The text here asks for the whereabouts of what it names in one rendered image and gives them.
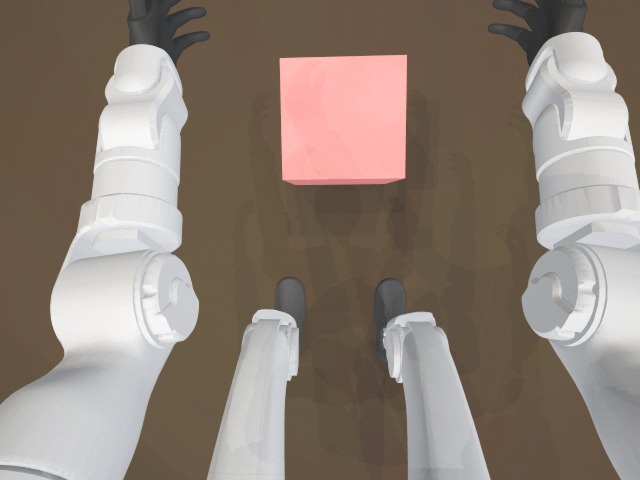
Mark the robot left foot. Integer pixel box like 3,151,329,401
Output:
275,277,305,356

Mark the robot right hand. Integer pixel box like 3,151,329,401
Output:
488,0,588,67

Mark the robot right forearm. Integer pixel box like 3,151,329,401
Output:
522,32,640,251

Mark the carton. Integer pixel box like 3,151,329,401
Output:
280,55,407,185

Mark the left robot upper arm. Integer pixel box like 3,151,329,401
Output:
0,249,199,480

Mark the robot left hand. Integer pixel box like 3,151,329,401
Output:
127,0,210,67

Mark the robot left forearm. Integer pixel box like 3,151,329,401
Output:
50,44,188,341

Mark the robot left thigh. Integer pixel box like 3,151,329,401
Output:
207,319,299,480

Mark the right robot upper arm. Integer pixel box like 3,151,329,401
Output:
522,242,640,480

